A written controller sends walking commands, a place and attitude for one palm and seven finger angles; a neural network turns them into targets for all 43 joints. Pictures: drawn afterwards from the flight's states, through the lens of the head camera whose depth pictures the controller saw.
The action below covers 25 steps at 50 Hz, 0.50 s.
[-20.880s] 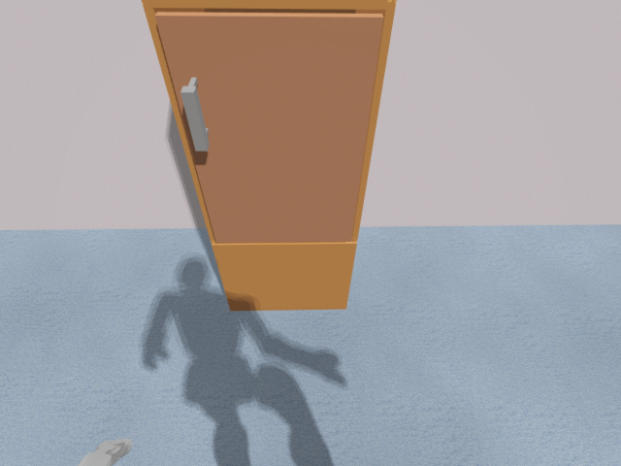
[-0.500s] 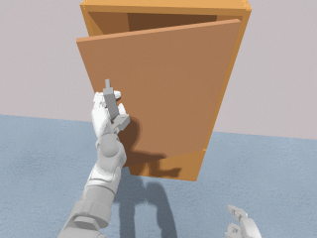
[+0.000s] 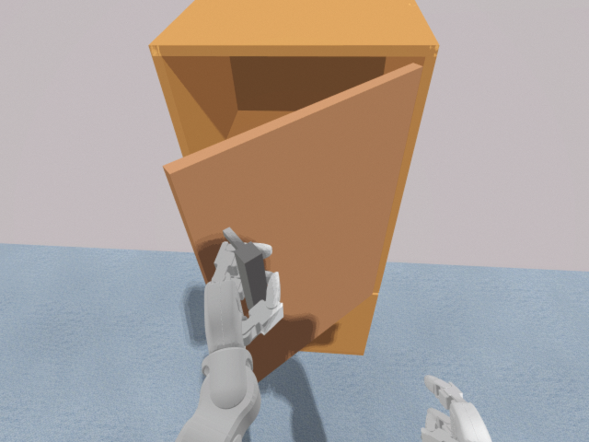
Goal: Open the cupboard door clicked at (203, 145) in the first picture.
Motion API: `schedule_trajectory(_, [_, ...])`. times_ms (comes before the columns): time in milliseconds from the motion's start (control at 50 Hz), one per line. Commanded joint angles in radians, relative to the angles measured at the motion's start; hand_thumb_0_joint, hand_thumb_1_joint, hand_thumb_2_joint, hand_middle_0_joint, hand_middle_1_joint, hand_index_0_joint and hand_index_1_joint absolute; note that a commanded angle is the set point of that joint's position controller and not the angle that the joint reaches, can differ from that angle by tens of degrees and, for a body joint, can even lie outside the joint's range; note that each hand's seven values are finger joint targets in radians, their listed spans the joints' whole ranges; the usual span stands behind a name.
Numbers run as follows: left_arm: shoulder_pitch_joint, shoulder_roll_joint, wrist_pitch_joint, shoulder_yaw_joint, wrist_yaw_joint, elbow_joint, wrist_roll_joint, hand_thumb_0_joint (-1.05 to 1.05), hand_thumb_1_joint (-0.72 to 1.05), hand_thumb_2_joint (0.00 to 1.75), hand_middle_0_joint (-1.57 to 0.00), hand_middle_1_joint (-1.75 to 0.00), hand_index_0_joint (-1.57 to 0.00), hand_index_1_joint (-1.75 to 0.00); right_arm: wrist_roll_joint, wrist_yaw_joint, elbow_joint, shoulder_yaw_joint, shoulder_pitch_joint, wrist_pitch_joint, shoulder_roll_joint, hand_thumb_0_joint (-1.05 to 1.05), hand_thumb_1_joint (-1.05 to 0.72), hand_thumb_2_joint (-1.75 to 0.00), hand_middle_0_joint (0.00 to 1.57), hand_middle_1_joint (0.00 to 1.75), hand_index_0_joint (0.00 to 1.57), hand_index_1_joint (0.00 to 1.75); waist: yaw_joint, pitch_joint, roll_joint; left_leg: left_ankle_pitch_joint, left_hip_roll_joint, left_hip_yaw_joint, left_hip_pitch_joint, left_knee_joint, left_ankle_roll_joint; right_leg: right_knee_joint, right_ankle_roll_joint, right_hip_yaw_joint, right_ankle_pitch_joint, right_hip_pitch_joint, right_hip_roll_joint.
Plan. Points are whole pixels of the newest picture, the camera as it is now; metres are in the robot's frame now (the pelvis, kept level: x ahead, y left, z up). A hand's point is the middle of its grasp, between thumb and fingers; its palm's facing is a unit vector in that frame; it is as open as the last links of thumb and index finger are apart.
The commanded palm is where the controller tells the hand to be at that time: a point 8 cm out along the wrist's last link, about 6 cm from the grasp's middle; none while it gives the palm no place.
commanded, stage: open thumb and fingers to let go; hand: left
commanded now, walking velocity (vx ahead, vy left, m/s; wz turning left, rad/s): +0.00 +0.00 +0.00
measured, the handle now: (245, 273) +0.32 +0.08 +0.10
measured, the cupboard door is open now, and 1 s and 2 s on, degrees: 43 37 44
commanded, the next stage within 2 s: slide the hand sideways off the handle in 0.92 s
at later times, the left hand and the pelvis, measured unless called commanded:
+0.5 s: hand (257, 288) +0.29 +0.06 +0.10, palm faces +0.29 -0.96 -0.02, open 10.2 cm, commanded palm +0.24 +0.08 +0.09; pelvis +0.00 +0.00 +0.00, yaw +2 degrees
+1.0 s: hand (258, 289) +0.29 +0.06 +0.10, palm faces +0.28 -0.96 -0.01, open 15.0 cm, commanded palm +0.24 +0.09 +0.09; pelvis -0.01 +0.00 +0.00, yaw +2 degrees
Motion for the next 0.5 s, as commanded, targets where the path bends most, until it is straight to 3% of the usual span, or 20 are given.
schedule_trajectory(0, [-0.096,-0.205,-0.01,0.023,0.052,-0.276,-0.011,0.0,0.9,0.9,-0.4,-1.35,-0.4,-1.35,0.004,-0.001,-0.165,-0.002,-0.181,-0.04,-0.063,0.0,-0.9,-0.9,0.2,0.3,0.2,0.3,0.058,-0.128,-0.106,0.229,-0.044,0.026,0.141,-0.041,0.041,-0.179,0.02,0.007,0.351,-0.01,-0.037])
schedule_trajectory(60, [-0.255,-0.178,0.009,0.064,0.071,-0.217,-0.011,0.0,0.9,0.9,-0.4,-1.35,-0.4,-1.35,-0.002,-0.013,-0.141,0.009,-0.208,-0.021,-0.063,0.0,-0.9,-0.9,0.2,0.3,0.2,0.3,0.039,-0.073,-0.106,0.202,-0.048,0.017,0.135,-0.037,0.041,-0.192,0.024,0.016,0.305,-0.058,-0.039])
schedule_trajectory(80, [-0.357,-0.141,0.007,0.102,0.083,-0.187,-0.011,0.0,0.9,0.9,-0.4,-1.35,-0.4,-1.35,-0.005,-0.021,-0.126,0.014,-0.21,-0.012,-0.065,0.0,-0.9,-0.9,0.2,0.3,0.2,0.3,0.026,-0.065,-0.126,0.195,-0.05,0.012,0.124,-0.038,0.042,-0.189,0.026,0.015,0.295,-0.071,-0.04])
schedule_trajectory(140, [-0.335,-0.187,0.019,0.094,0.089,-0.134,-0.01,0.0,0.69,0.81,-0.38,-1.33,-0.38,-1.33,-0.01,-0.023,-0.127,0.012,-0.223,0.0,-0.058,0.0,-0.9,-0.9,0.2,0.3,0.2,0.3,0.047,-0.101,-0.138,0.206,-0.05,0.01,0.128,-0.04,0.041,-0.176,0.026,0.011,0.309,-0.059,-0.041])
schedule_trajectory(260, [-0.336,-0.232,0.009,0.015,0.05,-0.162,0.025,0.0,0.27,0.63,-0.35,-1.28,-0.35,-1.28,-0.007,-0.015,-0.144,0.0,-0.167,0.02,-0.062,0.0,-0.9,-0.9,0.2,0.3,0.2,0.3,0.027,-0.21,-0.108,0.297,-0.04,0.007,0.147,-0.034,0.04,-0.106,0.024,0.001,0.481,-0.015,-0.039])
schedule_trajectory(360, [-0.332,-0.23,0.0,-0.013,0.022,-0.177,0.025,0.0,-0.08,0.48,-0.33,-1.24,-0.33,-1.24,0.002,-0.017,-0.155,-0.004,-0.153,0.021,-0.069,0.0,-0.9,-0.9,0.2,0.3,0.2,0.3,0.011,-0.202,-0.136,0.293,-0.034,-0.004,0.138,-0.034,0.044,-0.101,0.025,-0.005,0.474,-0.025,-0.034])
schedule_trajectory(480, [-0.329,-0.216,-0.006,0.0,0.04,-0.181,0.023,0.0,-0.5,0.3,-0.3,-1.2,-0.3,-1.2,0.002,-0.024,-0.159,-0.005,-0.156,0.002,-0.07,0.0,-0.9,-0.9,0.2,0.3,0.2,0.3,0.028,-0.2,-0.119,0.255,-0.041,-0.002,0.122,-0.03,0.045,-0.114,0.021,0.002,0.391,-0.036,-0.034])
